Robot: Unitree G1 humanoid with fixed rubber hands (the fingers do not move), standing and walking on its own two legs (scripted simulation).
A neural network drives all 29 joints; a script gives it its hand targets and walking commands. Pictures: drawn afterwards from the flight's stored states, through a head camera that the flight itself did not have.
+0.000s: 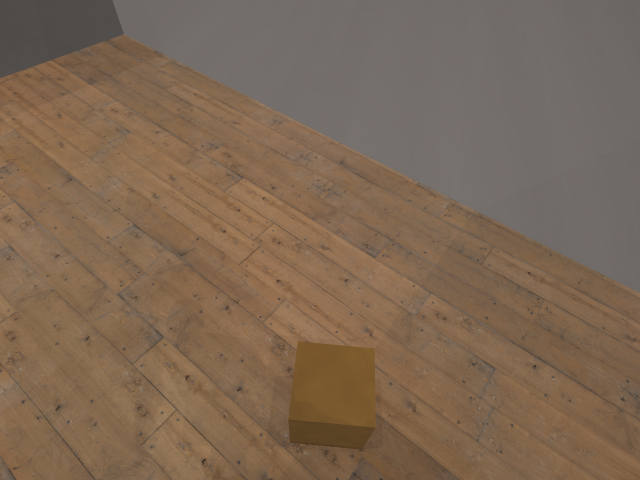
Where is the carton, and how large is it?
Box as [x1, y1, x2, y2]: [288, 341, 375, 449]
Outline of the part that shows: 298,341 288,417 290,442 361,449 375,427 374,348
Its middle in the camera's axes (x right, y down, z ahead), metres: +0.03 +0.44 +1.08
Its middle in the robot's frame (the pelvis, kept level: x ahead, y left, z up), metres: +0.42 -0.03 -0.64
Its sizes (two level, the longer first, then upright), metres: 0.210 0.200 0.250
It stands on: the floor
